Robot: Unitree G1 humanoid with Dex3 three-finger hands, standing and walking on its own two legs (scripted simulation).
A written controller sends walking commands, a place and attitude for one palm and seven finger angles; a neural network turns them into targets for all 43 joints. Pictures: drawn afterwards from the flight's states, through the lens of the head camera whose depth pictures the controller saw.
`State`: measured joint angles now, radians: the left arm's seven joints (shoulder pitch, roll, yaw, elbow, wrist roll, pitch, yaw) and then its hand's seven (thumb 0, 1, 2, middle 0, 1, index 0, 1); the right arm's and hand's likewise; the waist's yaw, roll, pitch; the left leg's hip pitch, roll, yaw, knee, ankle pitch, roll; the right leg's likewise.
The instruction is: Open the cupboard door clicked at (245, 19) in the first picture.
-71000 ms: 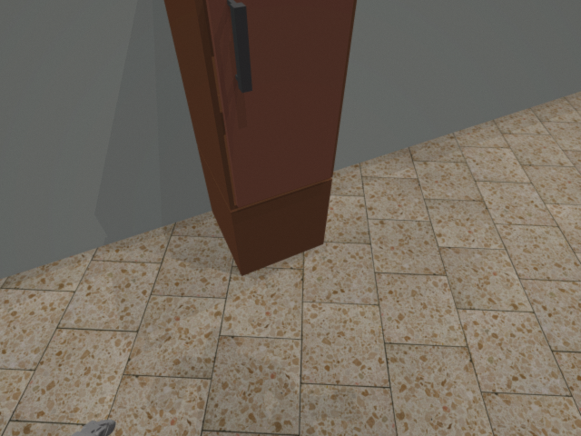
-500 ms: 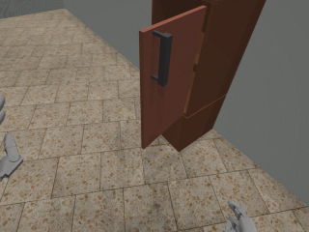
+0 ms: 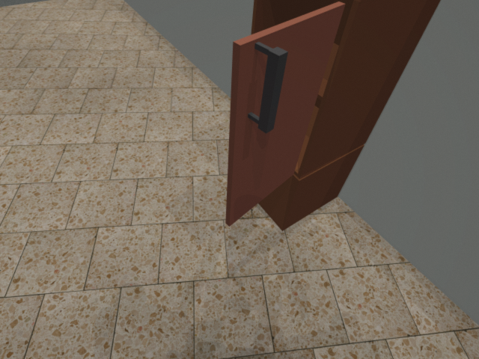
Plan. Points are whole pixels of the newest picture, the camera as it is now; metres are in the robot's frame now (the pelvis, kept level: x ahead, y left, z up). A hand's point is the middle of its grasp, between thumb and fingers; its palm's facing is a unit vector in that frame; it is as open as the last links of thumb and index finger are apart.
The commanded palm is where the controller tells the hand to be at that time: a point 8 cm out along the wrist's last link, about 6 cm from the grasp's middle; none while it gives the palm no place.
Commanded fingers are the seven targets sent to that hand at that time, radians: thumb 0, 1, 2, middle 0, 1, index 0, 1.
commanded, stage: let the arm hang, fingers relaxed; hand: left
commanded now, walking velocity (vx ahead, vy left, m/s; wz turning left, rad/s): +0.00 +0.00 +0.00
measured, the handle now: (263, 89) +0.57 -0.01 +0.16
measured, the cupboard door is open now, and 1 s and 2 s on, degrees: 100 100 100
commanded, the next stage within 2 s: look to check the result in 0.74 s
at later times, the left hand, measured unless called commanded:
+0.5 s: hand out of the picture -0.04 +0.16 -0.17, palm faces +0.04 -0.99 -0.16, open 7.4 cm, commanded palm none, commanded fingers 0.00 0.90 0.90 -0.20 -0.30 -0.20 -0.30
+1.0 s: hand out of the picture -0.03 +0.17 -0.17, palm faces +0.03 -0.98 -0.19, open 7.4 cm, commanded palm none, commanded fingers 0.00 0.90 0.90 -0.20 -0.30 -0.20 -0.30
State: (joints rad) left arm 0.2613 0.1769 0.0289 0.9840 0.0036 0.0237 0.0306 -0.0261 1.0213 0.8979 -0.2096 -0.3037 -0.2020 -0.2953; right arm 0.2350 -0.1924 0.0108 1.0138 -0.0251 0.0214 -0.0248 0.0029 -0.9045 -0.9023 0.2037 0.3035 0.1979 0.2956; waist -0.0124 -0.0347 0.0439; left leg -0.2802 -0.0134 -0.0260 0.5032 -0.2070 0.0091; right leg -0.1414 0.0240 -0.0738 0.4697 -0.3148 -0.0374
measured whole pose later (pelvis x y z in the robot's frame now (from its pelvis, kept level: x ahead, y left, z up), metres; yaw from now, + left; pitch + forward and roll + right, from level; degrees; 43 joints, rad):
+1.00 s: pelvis +0.00 +0.01 +0.00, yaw -1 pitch -2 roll +0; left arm 0.34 0.12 0.01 1.15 0.00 -0.01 0.04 0.00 0.91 0.90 -0.20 -0.30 -0.19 -0.29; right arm 0.31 -0.13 0.00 1.15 -0.02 0.01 -0.04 0.00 -0.91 -0.90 0.20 0.30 0.20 0.30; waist -0.02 0.02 0.03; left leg -0.23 -0.03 0.00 0.43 -0.18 0.02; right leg -0.11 0.01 -0.05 0.42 -0.29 -0.02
